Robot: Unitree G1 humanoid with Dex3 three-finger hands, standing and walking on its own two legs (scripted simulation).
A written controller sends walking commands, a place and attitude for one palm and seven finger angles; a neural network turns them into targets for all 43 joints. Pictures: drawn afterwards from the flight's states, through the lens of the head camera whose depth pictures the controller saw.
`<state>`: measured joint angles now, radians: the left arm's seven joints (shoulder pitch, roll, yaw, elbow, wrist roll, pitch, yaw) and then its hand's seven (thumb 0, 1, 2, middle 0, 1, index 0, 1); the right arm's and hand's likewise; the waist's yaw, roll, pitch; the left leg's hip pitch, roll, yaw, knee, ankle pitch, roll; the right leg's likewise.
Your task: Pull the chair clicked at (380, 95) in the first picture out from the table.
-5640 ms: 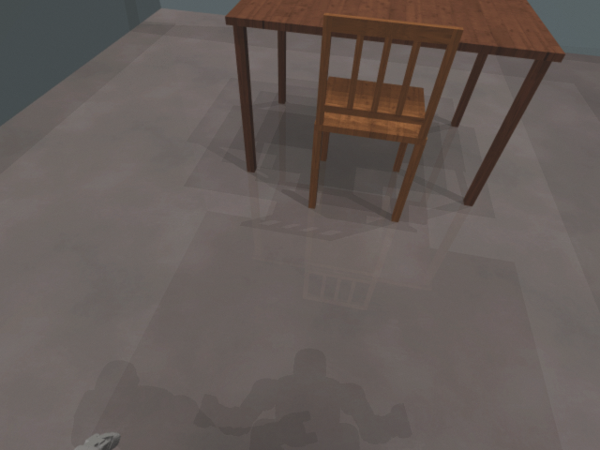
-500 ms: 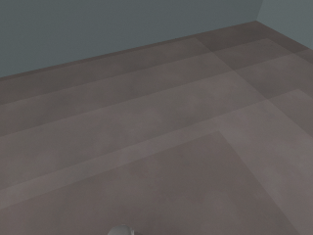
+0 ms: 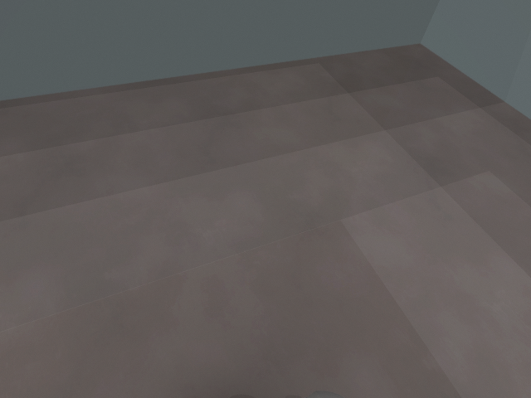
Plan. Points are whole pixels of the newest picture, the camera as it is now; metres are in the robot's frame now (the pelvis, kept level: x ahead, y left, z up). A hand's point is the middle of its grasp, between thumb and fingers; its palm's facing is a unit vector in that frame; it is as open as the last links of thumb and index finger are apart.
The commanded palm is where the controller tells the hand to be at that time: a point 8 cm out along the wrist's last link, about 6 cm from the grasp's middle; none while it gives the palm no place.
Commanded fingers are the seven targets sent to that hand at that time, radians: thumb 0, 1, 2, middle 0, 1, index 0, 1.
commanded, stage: turn to face it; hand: left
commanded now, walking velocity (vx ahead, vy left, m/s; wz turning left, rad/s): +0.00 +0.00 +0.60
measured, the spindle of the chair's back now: out of the picture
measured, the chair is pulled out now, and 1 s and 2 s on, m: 0.00 0.00 0.00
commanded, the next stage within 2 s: none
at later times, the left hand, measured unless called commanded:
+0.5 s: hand out of the picture +0.11 +0.16 -0.15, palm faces +0.26 -0.93 -0.26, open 7.4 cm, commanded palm none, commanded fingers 0.00 0.90 0.90 -0.20 -0.30 -0.20 -0.30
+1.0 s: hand out of the picture -0.11 +0.14 -0.19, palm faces +0.62 -0.74 -0.26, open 7.4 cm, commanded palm none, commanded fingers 0.00 0.90 0.90 -0.20 -0.30 -0.20 -0.30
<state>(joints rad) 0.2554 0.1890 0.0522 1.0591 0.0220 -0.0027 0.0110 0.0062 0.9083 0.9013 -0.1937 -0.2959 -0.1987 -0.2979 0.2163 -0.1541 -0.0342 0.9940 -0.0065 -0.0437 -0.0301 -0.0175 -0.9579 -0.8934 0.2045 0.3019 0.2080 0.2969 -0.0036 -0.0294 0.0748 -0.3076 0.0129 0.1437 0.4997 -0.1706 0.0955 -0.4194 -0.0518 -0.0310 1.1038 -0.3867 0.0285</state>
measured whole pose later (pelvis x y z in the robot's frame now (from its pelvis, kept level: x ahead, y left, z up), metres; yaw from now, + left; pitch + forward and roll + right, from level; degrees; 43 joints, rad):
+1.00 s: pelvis +0.02 -0.03 -0.02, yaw +37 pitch +1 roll +1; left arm 0.30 0.27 0.06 0.95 0.02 0.04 0.01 0.00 0.90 0.90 -0.20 -0.30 -0.20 -0.30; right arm 0.05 -0.25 -0.05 0.87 -0.01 0.04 0.03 0.00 -0.91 -0.89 0.20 0.30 0.20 0.30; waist 0.05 -0.06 0.12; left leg -0.30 0.01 0.12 0.63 -0.33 0.03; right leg -0.28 -0.19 -0.24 0.85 -0.49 0.06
